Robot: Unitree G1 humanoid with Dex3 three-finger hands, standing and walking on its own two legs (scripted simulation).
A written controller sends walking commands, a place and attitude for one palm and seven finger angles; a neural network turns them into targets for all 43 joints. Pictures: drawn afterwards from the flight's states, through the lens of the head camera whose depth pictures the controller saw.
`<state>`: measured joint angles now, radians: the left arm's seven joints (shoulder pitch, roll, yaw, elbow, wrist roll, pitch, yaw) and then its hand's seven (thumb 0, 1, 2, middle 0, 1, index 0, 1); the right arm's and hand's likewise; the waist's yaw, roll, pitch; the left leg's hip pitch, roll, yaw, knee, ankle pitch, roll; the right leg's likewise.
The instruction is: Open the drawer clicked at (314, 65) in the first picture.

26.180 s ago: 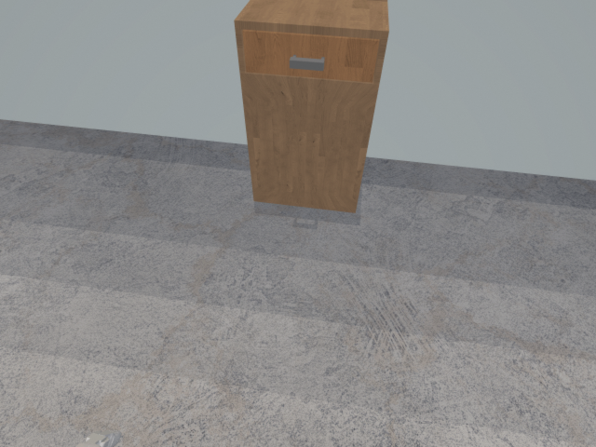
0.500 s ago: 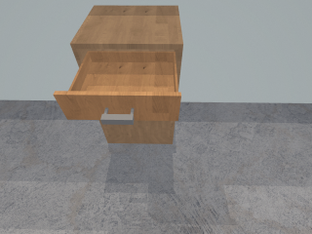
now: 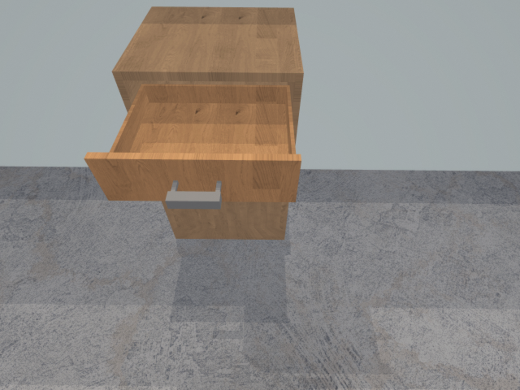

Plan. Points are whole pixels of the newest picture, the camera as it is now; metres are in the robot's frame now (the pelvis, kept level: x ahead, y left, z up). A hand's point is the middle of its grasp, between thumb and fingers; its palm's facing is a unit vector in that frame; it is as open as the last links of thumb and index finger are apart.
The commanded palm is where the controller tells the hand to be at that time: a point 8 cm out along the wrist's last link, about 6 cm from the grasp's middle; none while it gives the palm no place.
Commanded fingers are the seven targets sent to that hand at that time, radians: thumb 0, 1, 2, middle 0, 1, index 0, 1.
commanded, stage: look to check the result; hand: left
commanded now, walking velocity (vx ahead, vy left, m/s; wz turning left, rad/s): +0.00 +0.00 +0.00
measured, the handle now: (195, 192) +0.51 +0.17 -0.05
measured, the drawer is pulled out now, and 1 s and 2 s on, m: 0.30 0.30 0.30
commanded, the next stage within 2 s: stand and wait in 0.44 s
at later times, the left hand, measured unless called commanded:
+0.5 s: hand out of the picture +0.00 +0.16 -0.18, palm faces +0.02 -0.98 -0.19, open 7.4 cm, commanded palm none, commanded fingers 0.00 0.90 0.90 -0.20 -0.30 -0.20 -0.30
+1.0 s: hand out of the picture +0.01 +0.16 -0.17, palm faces +0.02 -0.98 -0.19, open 7.4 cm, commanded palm none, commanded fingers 0.00 0.90 0.90 -0.20 -0.30 -0.20 -0.30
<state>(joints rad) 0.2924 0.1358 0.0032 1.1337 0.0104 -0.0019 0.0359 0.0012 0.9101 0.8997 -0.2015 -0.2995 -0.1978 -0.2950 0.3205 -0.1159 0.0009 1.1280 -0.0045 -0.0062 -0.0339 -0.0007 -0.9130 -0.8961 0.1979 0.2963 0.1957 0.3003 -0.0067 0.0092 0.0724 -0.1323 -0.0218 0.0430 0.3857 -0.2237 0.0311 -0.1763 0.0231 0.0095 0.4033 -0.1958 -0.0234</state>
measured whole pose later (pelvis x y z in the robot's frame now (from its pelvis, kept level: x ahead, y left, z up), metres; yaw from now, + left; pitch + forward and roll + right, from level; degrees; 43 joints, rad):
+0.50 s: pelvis +0.01 +0.00 +0.00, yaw +0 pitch -1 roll +0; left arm 0.27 0.13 0.00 1.14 0.01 -0.01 0.04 0.00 0.91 0.90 -0.20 -0.30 -0.20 -0.30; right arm 0.28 -0.12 0.00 1.13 0.00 -0.01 -0.04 0.00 -0.91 -0.90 0.20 0.30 0.20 0.30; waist -0.01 0.01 0.08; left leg -0.12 -0.02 0.04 0.37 -0.23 0.02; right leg -0.17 0.03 0.01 0.40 -0.21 -0.03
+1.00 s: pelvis +0.02 -0.01 +0.00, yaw +0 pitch -1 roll +0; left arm 0.27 0.13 0.01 1.13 0.01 -0.01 0.04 0.00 0.91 0.90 -0.20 -0.30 -0.20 -0.30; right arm 0.27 -0.12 -0.01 1.14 0.00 0.00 -0.04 0.00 -0.91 -0.90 0.20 0.30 0.20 0.30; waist -0.01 0.01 0.08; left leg -0.10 0.00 0.04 0.37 -0.24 0.01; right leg -0.15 0.04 0.01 0.38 -0.21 -0.04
